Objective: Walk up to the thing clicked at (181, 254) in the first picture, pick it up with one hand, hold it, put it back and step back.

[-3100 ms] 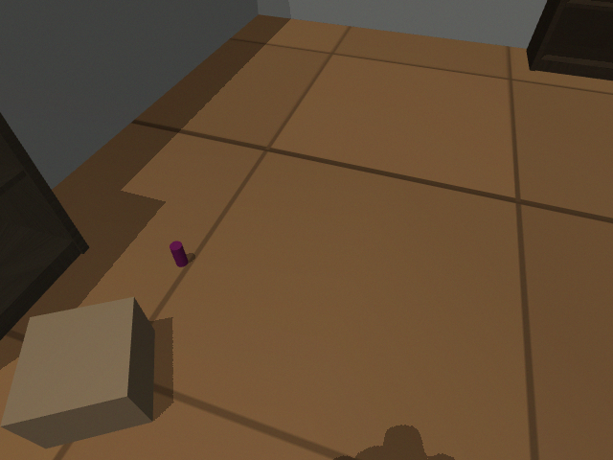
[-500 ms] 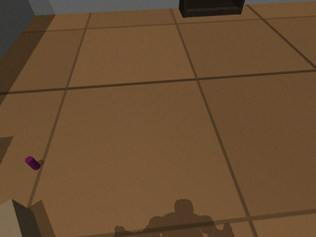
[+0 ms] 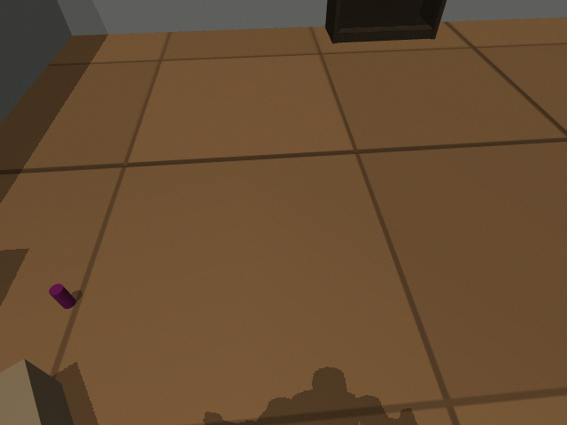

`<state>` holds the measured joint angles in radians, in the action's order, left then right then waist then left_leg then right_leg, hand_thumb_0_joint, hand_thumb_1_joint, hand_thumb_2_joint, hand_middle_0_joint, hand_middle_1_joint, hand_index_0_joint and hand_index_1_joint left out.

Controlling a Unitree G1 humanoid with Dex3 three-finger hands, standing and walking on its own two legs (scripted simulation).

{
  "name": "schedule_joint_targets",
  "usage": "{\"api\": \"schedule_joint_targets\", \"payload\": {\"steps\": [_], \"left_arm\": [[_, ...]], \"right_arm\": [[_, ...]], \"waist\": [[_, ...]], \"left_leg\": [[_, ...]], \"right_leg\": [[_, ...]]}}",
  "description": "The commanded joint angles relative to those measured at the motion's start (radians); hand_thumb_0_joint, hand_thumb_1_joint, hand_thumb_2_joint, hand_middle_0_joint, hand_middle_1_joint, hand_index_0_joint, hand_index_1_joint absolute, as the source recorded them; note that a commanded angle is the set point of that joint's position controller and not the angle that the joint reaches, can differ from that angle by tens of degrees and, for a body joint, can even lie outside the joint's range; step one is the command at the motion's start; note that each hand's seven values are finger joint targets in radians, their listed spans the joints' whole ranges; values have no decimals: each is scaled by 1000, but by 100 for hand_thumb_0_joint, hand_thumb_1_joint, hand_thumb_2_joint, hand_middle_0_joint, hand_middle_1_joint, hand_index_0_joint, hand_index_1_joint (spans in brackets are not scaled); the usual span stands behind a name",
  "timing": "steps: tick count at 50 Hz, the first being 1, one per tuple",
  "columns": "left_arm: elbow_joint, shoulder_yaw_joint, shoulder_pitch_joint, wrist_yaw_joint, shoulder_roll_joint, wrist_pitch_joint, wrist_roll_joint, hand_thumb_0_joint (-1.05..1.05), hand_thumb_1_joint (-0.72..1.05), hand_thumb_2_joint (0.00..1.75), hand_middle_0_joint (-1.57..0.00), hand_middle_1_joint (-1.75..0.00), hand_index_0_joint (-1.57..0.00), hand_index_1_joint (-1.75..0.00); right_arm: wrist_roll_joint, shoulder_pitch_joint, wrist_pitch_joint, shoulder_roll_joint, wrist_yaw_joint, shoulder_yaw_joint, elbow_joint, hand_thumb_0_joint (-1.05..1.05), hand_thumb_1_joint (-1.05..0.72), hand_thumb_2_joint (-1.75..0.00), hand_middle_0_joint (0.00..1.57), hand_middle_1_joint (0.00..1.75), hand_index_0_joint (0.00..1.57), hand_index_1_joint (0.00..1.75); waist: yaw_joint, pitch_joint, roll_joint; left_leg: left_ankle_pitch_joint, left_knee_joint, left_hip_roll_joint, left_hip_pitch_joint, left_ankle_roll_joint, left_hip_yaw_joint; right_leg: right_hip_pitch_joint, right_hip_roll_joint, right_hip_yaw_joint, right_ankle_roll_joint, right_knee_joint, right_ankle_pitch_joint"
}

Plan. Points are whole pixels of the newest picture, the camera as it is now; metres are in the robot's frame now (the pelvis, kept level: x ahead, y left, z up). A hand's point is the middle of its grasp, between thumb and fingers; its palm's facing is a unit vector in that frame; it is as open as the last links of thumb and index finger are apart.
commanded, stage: stand
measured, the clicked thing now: (62, 296) +0.74 +0.84 -0.73
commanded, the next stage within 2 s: none
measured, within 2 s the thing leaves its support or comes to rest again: neither
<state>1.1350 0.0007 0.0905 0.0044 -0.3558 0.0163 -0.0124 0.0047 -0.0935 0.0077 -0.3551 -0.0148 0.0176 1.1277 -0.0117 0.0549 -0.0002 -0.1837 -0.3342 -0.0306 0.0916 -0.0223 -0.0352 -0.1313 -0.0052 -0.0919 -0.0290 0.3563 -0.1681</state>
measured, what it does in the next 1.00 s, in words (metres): stands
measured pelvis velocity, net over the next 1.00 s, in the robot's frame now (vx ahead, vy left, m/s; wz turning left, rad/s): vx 0.01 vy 0.00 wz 0.01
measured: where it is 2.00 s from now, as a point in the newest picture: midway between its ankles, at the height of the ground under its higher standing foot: outside the picture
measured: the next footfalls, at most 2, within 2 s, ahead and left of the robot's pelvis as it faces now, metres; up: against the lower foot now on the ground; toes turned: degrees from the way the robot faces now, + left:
none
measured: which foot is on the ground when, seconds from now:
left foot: down 0.00-1.00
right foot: down 0.00-1.00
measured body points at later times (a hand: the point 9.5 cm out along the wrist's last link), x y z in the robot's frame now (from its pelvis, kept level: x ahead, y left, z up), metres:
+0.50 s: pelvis +0.00 +0.00 +0.00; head +0.01 +0.00 +0.45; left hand +0.07 +0.31 -0.13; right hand +0.07 -0.30 -0.13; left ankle +0.00 +0.13 -0.75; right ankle +0.02 -0.14 -0.75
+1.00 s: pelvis +0.01 +0.00 +0.00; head +0.02 +0.00 +0.45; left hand +0.08 +0.31 -0.13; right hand +0.09 -0.30 -0.13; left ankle +0.00 +0.13 -0.75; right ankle +0.02 -0.14 -0.75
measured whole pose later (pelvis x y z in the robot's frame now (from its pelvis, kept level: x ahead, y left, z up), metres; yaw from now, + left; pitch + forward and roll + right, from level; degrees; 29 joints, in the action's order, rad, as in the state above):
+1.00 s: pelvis +0.01 +0.00 +0.00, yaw +1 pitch -3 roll +0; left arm 1.12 0.00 0.11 0.00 -0.35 0.01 -0.01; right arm 0.00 -0.10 0.00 -0.36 -0.01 0.02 1.13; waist -0.01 0.06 0.00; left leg -0.19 -0.33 -0.03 0.10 -0.02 -0.02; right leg -0.13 -0.01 -0.08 -0.03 0.35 -0.18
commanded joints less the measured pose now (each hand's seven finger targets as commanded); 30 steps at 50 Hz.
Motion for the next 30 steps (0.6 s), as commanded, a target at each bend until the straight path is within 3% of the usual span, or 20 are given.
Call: {"api": "schedule_joint_targets", "payload": {"steps": [1, 9, 12, 13, 18, 24, 30], "left_arm": [[-64, 38, -52, -12, -221, 21, 4, 0, 90, 90, -20, -30, -20, -30], [-59, 39, -24, -10, -224, 17, 3, 0, 90, 90, -20, -30, -20, -30], [-64, 38, -27, -10, -225, 20, 3, 0, 90, 90, -20, -30, -20, -30], [-68, 38, -27, -11, -223, 22, 2, 0, 90, 90, -20, -30, -20, -30], [-66, 36, -20, -11, -221, 17, 4, 0, 90, 90, -20, -30, -20, -30], [-73, 33, -14, -11, -217, 19, 4, 0, 90, 90, -20, -30, -20, -30], [-70, 32, -14, -12, -217, 13, 5, 0, 90, 90, -20, -30, -20, -30]], "right_arm": [[3, 47, 20, -211, 13, 37, -54, 0, -90, -90, 20, 30, 20, 30], [5, 43, 19, -214, 11, 39, -48, 0, -90, -90, 20, 30, 20, 30], [4, 34, 18, -210, 10, 39, -46, 0, -90, -90, 20, 30, 20, 30], [5, 41, 19, -216, 10, 41, -50, 0, -90, -90, 20, 30, 20, 30], [5, 27, 15, -214, 11, 38, -43, 0, -90, -90, 20, 30, 20, 30], [3, 25, 21, -218, 13, 37, -45, 0, -90, -90, 20, 30, 20, 30], [2, 22, 18, -215, 14, 32, -45, 0, -90, -90, 20, 30, 20, 30]], "waist": [[-3, -62, -14], [5, -41, -9], [-1, -58, -17], [-2, -85, -3], [-1, -41, -7], [2, -93, 1], [5, -57, -7]], "left_leg": [[35, 61, -102, -20, 36, 90], [-49, 79, -99, -5, 38, 100], [-16, 66, -99, -19, 41, 97], [26, 54, -101, -36, 43, 93], [-42, 68, -94, 10, 41, 98], [94, 49, -102, -14, 42, 96], [40, 66, -99, 10, 40, 101]], "right_leg": [[-36, -100, -58, 44, -69, 93], [-59, -97, -62, 43, -87, -3], [-57, -103, -65, 45, -87, 16], [-41, -106, -64, 45, -76, 83], [-54, -99, -63, 43, -87, -1], [-4, -109, -50, 44, -54, 147], [-20, -102, -43, 43, -61, 82]]}}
